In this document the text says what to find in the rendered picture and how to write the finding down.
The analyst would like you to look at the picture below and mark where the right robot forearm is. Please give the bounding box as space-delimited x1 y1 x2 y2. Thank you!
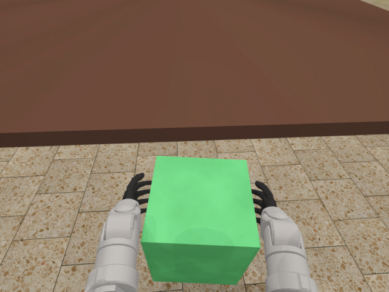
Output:
260 206 318 292

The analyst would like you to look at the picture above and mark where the carton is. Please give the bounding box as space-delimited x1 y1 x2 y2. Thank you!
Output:
141 156 261 285

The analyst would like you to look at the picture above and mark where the robot left hand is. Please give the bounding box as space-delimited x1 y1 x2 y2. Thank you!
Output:
123 173 152 214

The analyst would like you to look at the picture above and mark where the robot right hand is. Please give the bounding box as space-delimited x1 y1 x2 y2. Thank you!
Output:
251 181 277 224

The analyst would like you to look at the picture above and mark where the left robot forearm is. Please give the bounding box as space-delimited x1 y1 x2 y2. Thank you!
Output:
84 199 141 292

